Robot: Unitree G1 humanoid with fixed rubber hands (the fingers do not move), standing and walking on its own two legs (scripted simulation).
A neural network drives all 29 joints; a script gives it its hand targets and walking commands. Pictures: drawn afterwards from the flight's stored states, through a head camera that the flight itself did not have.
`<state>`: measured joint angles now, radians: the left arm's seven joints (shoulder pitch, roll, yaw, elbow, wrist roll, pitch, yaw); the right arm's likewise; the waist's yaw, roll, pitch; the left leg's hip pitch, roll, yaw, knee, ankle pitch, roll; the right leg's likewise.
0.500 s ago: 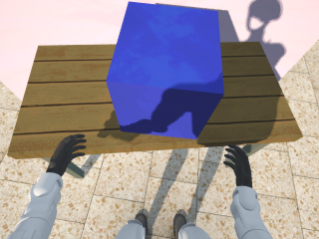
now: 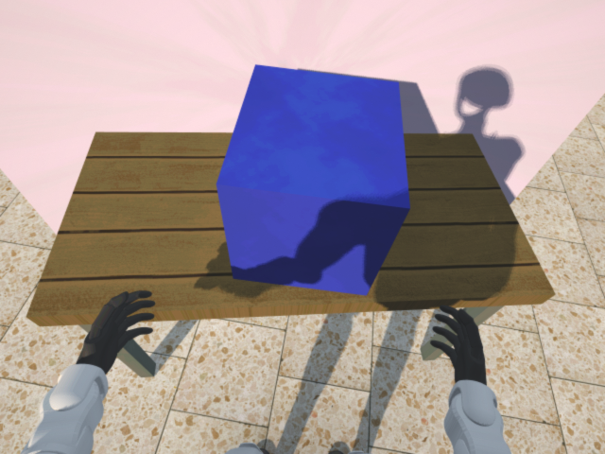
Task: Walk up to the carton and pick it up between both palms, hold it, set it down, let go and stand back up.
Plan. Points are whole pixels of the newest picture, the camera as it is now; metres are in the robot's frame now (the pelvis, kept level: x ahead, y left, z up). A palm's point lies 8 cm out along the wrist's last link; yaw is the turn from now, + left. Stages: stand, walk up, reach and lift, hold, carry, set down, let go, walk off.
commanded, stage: set down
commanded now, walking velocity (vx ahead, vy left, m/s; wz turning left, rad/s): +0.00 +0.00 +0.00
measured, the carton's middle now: (312, 184) +0.57 -0.02 -0.05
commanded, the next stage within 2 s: let go in 1.02 s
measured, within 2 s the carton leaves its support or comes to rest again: neither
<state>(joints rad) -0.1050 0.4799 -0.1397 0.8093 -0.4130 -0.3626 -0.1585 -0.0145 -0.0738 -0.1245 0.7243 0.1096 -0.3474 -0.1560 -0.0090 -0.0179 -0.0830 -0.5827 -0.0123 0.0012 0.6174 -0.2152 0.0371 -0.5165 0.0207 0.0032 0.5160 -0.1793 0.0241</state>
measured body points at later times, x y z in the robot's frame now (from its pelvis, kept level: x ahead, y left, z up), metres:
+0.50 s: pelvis +0.01 +0.00 +0.00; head +0.06 +0.03 +0.45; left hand +0.24 +0.26 -0.06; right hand +0.22 -0.23 -0.05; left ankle +0.05 +0.08 -0.73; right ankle +0.04 -0.14 -0.73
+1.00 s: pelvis +0.03 -0.01 +0.00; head +0.06 +0.02 +0.45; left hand +0.23 +0.24 -0.08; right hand +0.23 -0.22 -0.06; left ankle +0.05 +0.08 -0.73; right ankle +0.04 -0.14 -0.73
